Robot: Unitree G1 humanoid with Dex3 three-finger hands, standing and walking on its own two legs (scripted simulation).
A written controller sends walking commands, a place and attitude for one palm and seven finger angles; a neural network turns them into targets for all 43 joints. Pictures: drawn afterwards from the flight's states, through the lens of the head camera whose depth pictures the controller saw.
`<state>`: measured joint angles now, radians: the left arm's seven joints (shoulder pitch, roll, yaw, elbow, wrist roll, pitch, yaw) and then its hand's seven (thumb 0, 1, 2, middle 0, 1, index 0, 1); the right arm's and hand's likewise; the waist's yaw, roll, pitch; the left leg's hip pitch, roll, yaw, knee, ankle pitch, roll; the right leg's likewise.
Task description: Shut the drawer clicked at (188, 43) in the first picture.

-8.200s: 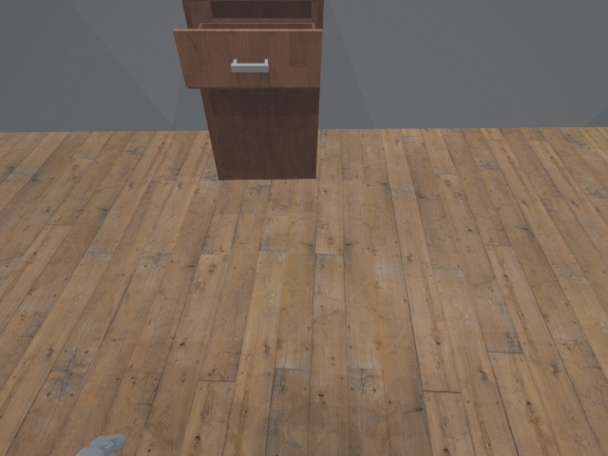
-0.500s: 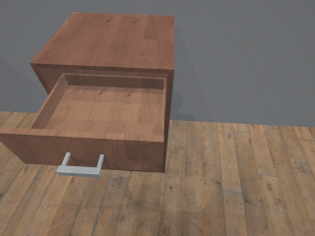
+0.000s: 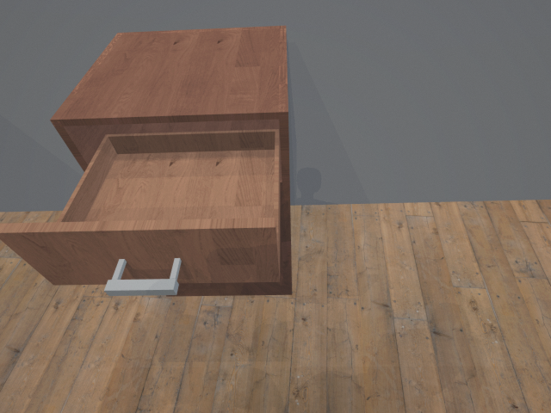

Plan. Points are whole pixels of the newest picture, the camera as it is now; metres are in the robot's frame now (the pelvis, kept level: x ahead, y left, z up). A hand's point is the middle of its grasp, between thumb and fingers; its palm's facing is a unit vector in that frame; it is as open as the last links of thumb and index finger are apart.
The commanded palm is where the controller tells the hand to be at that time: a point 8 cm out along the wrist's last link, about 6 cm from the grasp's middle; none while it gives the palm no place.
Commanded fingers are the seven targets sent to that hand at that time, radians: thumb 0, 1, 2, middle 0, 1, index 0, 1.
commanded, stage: come to a stop and stand still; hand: left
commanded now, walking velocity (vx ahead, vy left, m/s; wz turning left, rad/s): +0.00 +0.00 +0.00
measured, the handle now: (145, 276) +0.34 +0.25 -0.03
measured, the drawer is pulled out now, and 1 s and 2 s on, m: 0.28 0.28 0.28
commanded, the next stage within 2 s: look again from close up in 0.32 s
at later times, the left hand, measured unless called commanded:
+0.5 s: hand out of the picture -0.04 +0.13 -0.17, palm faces +0.01 -0.98 -0.18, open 7.3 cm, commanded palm none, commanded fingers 0.00 0.90 0.90 -0.20 -0.30 -0.20 -0.30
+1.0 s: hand out of the picture -0.03 +0.20 -0.17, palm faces +0.00 -0.99 -0.17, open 7.3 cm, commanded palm none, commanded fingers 0.00 0.90 0.90 -0.20 -0.30 -0.20 -0.30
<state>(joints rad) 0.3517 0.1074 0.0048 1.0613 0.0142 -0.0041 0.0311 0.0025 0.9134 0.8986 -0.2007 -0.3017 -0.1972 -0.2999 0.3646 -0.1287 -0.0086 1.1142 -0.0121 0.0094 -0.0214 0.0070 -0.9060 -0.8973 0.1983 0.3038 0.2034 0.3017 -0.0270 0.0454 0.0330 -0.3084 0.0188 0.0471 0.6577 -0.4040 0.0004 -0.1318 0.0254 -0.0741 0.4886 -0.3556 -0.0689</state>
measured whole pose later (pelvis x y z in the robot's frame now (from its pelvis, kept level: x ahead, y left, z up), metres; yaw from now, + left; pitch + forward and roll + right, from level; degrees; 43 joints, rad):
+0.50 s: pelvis -0.01 -0.01 +0.00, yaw -2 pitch -1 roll +0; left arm 0.37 0.08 -0.01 1.10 0.02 -0.05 0.06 0.00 0.91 0.90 -0.20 -0.30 -0.20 -0.30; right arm 0.29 -0.14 0.00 1.11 -0.01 0.00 -0.03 0.02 -0.93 -0.90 0.20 0.30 0.20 0.30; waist 0.00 0.04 0.05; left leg -0.29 0.04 0.02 0.64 -0.29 0.00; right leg -0.10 0.08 -0.06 0.41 -0.29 -0.08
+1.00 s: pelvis -0.03 +0.03 +0.00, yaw -1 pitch +0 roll +0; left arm 0.33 0.15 -0.01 1.06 0.01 0.00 0.03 0.00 0.91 0.90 -0.20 -0.30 -0.20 -0.30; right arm 0.33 -0.13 0.02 1.09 -0.01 -0.02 -0.02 0.01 -0.91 -0.90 0.20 0.30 0.20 0.30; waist 0.00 -0.02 0.01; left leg -0.24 -0.04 0.06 0.48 -0.23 0.06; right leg -0.18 0.01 -0.04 0.48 -0.30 -0.02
